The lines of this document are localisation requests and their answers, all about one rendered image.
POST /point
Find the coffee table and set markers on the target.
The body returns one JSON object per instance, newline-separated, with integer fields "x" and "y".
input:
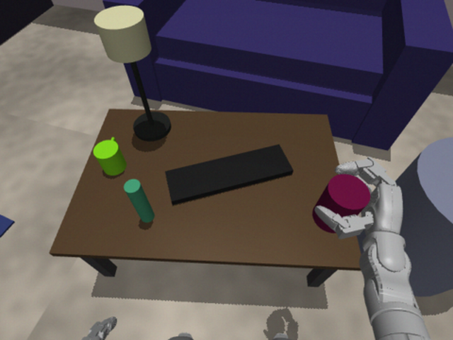
{"x": 264, "y": 224}

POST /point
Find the sofa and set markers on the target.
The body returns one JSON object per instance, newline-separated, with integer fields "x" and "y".
{"x": 367, "y": 64}

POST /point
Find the right robot arm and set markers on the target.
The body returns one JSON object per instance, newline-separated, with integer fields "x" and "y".
{"x": 393, "y": 311}

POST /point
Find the right robot hand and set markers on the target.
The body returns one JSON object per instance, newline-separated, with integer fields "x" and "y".
{"x": 384, "y": 210}

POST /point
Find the left robot hand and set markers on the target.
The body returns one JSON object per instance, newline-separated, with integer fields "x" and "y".
{"x": 100, "y": 330}

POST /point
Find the desk lamp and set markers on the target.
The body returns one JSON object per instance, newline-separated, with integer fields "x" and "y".
{"x": 123, "y": 32}

